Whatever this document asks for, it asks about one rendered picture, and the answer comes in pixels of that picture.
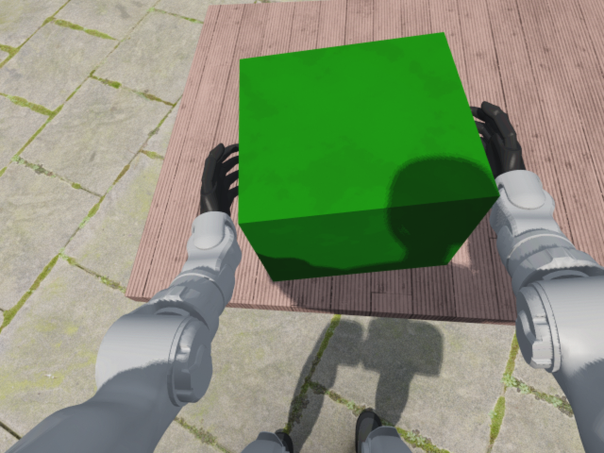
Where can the right robot shin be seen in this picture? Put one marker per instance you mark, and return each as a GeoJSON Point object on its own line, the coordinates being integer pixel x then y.
{"type": "Point", "coordinates": [383, 431]}

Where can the robot left forearm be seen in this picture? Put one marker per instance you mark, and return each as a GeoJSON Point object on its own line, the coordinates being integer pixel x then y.
{"type": "Point", "coordinates": [206, 283]}

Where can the robot right forearm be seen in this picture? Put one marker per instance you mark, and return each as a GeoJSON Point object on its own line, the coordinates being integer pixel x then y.
{"type": "Point", "coordinates": [529, 241]}

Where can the carton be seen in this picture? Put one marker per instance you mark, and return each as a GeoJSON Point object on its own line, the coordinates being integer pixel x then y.
{"type": "Point", "coordinates": [359, 158]}

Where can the right robot upper arm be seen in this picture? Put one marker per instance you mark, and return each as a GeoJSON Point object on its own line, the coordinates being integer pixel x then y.
{"type": "Point", "coordinates": [560, 327]}

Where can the robot right foot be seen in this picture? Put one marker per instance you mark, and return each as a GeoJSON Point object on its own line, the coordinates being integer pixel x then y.
{"type": "Point", "coordinates": [367, 422]}

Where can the table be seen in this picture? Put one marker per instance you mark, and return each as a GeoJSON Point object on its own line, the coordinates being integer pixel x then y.
{"type": "Point", "coordinates": [540, 61]}

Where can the right robot hand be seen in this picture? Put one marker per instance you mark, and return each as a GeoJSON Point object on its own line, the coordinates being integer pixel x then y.
{"type": "Point", "coordinates": [502, 149]}

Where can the left robot hand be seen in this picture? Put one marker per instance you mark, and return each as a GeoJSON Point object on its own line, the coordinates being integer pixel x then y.
{"type": "Point", "coordinates": [215, 194]}

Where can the left robot upper arm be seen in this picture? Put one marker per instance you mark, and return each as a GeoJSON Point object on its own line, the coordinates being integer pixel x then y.
{"type": "Point", "coordinates": [149, 367]}

